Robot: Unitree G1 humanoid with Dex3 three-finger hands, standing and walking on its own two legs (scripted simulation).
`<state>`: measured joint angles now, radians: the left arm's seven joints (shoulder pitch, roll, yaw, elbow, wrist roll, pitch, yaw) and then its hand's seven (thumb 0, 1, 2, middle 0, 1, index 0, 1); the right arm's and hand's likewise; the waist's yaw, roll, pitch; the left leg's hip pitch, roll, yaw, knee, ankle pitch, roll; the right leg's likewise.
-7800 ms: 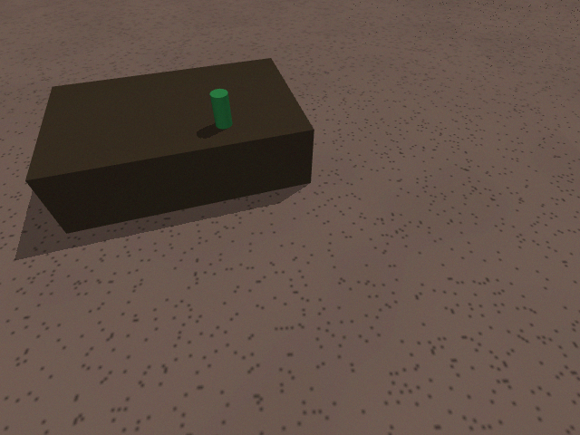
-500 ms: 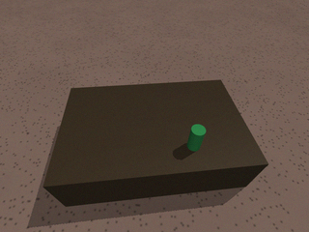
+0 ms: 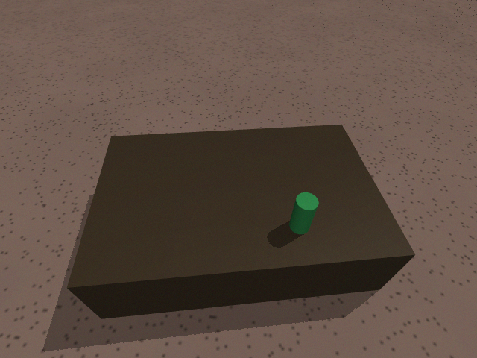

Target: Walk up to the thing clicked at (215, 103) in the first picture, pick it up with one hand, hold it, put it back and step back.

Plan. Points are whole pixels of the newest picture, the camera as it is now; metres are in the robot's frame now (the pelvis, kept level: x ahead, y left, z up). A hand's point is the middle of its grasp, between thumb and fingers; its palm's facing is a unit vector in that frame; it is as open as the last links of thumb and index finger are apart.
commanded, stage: walk up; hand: right
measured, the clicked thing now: (303, 214) +0.66 -0.25 -0.38
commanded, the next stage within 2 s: none
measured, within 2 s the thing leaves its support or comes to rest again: neither
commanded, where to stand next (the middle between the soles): +0.18 -0.06 m, yaw +3 degrees
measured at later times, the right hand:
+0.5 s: hand out of the picture +0.13 -0.38 -0.17, palm faces -0.01 +0.93 -0.36, open 7.4 cm
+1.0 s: hand (380, 292) +0.29 -0.32 -0.17, palm faces -0.08 +0.93 -0.36, open 7.4 cm
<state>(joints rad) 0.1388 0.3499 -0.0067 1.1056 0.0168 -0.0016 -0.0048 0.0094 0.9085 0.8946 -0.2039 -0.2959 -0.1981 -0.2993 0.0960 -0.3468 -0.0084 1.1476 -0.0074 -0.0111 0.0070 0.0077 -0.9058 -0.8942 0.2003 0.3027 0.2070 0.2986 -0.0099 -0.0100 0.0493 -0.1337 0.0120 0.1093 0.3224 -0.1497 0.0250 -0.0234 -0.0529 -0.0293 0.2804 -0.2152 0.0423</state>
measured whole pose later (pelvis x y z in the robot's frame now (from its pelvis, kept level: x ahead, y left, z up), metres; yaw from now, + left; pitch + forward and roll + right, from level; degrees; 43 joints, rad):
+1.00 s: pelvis +0.16 -0.08 -0.03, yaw +4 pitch -2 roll -2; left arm 0.11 0.37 0.02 0.93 0.00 -0.02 0.02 0.01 0.91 0.89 -0.20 -0.30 -0.20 -0.30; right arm 0.10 -0.37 -0.02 0.92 0.01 0.02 0.00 0.01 -0.90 -0.89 0.20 0.30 0.21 0.30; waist 0.00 0.03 0.13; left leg -0.35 0.03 -0.04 0.71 -0.32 -0.01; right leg -0.23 -0.03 -0.03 0.63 -0.34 0.02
